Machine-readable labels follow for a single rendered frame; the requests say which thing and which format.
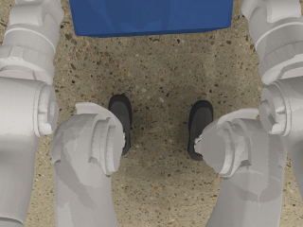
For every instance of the right robot foot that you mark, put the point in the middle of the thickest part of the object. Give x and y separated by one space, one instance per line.
201 115

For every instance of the right robot forearm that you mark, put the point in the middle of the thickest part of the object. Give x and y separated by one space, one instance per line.
276 28

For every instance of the left robot forearm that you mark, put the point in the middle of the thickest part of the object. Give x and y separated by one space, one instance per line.
30 40

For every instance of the right robot thigh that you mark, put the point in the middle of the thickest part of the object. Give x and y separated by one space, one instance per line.
251 195

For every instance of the right robot upper arm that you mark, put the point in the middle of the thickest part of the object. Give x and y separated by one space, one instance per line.
281 112

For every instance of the left robot upper arm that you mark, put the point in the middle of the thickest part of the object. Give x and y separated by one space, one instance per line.
28 111

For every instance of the carton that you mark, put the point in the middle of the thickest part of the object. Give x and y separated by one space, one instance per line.
127 18

